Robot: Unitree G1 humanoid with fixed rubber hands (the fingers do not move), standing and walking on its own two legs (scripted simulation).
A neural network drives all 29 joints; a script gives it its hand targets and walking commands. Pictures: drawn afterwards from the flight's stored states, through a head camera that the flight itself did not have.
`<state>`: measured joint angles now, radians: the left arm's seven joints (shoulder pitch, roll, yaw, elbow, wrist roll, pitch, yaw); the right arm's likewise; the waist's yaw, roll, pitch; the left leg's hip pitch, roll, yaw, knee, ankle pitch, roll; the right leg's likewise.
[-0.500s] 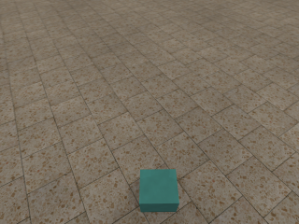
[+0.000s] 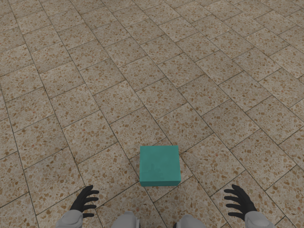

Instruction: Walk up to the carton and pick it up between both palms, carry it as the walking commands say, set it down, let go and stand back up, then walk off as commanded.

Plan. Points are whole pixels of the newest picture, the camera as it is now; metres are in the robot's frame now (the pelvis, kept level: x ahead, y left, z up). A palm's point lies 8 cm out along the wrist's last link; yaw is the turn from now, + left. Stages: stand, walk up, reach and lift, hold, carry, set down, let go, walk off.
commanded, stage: reach and lift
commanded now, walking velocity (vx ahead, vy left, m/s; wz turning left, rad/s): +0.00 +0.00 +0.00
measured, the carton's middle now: (159, 166) +0.42 -0.01 -0.65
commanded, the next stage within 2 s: none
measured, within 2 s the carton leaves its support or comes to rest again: neither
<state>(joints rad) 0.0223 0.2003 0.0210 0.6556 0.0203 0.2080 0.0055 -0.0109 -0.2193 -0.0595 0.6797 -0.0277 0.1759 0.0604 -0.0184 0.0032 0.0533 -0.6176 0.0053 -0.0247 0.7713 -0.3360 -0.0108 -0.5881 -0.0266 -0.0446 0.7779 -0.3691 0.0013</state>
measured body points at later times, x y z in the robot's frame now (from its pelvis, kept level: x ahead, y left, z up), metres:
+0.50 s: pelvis -0.06 +0.00 -0.04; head +0.14 +0.00 +0.36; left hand +0.31 +0.20 -0.15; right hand +0.30 -0.22 -0.16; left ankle +0.01 +0.13 -0.71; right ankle -0.01 -0.12 -0.71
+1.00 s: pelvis -0.06 -0.01 -0.06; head +0.25 -0.01 +0.27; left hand +0.44 +0.17 -0.19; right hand +0.43 -0.20 -0.20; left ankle +0.01 +0.13 -0.71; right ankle -0.01 -0.12 -0.71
